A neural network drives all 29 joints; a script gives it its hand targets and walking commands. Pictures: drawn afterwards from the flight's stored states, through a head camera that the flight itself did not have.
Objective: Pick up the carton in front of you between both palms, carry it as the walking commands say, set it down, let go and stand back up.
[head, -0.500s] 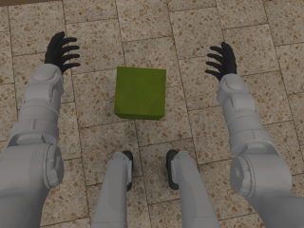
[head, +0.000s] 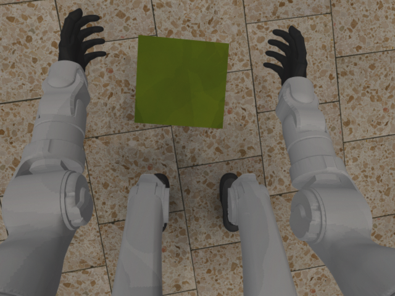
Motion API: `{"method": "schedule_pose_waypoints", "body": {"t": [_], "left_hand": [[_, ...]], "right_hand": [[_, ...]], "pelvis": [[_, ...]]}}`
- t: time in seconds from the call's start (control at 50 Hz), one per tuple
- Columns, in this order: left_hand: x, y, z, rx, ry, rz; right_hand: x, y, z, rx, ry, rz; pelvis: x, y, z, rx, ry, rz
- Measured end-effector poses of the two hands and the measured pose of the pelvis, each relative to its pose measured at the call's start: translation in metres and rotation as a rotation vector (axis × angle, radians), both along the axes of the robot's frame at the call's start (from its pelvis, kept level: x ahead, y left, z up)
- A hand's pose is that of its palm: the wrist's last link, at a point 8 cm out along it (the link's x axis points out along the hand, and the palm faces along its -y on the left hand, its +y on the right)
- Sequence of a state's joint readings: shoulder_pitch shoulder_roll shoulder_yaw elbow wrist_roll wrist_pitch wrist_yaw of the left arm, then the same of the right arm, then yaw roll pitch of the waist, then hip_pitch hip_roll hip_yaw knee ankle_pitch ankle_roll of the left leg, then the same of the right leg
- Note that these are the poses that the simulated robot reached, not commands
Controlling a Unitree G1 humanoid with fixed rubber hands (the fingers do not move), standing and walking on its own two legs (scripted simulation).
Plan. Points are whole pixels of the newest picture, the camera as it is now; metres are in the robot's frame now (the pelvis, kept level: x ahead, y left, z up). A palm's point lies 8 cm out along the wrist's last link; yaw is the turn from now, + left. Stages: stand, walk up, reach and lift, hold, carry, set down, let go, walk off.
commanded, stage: reach and lift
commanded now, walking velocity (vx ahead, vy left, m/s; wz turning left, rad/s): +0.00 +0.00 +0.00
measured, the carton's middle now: (181, 90) +0.48 +0.05 -0.42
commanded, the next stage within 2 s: none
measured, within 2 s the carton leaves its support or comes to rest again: leaves its support in 1.34 s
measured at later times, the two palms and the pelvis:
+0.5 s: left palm (110, 82) +0.48 +0.23 -0.34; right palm (256, 90) +0.48 -0.14 -0.34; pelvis -0.05 +0.00 -0.16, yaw -1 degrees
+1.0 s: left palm (121, 80) +0.49 +0.20 -0.35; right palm (251, 87) +0.48 -0.13 -0.34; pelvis -0.04 -0.01 -0.17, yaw -1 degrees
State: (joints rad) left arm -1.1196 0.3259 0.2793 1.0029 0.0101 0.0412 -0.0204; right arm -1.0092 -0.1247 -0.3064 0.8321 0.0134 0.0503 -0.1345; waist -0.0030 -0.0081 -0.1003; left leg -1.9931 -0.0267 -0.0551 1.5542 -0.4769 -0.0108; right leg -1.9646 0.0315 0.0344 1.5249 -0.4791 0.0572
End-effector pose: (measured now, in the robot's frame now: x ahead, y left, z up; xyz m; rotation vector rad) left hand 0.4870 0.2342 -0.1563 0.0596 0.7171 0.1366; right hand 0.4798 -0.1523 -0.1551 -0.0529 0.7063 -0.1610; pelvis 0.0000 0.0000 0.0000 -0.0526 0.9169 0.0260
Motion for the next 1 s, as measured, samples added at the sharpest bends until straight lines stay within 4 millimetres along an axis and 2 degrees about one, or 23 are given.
{"method": "schedule_pose_waypoints", "body": {"t": [0.12, 0.24, 0.38, 0.48, 0.54, 0.66, 0.74, 0.92, 1.0], "left_hand": [[-0.006, 0.004, -0.062, 0.012, -0.019, 0.005], [-0.004, 0.004, -0.101, 0.008, -0.028, 0.006], [-0.003, -0.004, -0.146, -0.007, 0.008, 0.005], [-0.004, -0.008, -0.182, -0.008, 0.027, 0.001], [-0.004, -0.009, -0.198, 0.003, 0.031, -0.003], [0.005, -0.017, -0.204, -0.009, 0.007, -0.024], [0.008, -0.020, -0.199, -0.014, -0.004, -0.026], [0.001, -0.023, -0.195, -0.014, 0.011, -0.027], [0.002, -0.033, -0.194, -0.024, 0.010, -0.050]], "right_hand": [[-0.005, -0.001, -0.063, 0.006, -0.009, 0.012], [-0.004, 0.003, -0.104, 0.010, -0.012, 0.012], [-0.002, 0.007, -0.146, 0.012, 0.026, 0.014], [-0.002, 0.008, -0.181, 0.011, 0.053, 0.017], [0.001, 0.005, -0.194, 0.010, 0.053, 0.017], [0.007, -0.001, -0.197, 0.002, 0.033, 0.009], [0.008, 0.004, -0.194, 0.008, 0.028, 0.019], [0.004, 0.013, -0.189, 0.018, 0.035, 0.026], [0.005, 0.021, -0.188, 0.029, 0.033, 0.040]], "pelvis": [[-0.014, -0.005, -0.057, 0.004, -0.032, -0.007], [-0.031, -0.008, -0.103, 0.005, -0.108, -0.009], [-0.045, -0.007, -0.139, 0.001, -0.181, -0.010], [-0.048, -0.005, -0.158, 0.000, -0.219, -0.010], [-0.047, -0.003, -0.167, 0.002, -0.249, -0.020], [-0.041, -0.001, -0.176, 0.002, -0.267, -0.019], [-0.038, -0.002, -0.177, 0.001, -0.258, -0.021], [-0.041, -0.005, -0.172, 0.000, -0.243, -0.017], [-0.044, -0.005, -0.170, 0.001, -0.248, -0.018]]}}
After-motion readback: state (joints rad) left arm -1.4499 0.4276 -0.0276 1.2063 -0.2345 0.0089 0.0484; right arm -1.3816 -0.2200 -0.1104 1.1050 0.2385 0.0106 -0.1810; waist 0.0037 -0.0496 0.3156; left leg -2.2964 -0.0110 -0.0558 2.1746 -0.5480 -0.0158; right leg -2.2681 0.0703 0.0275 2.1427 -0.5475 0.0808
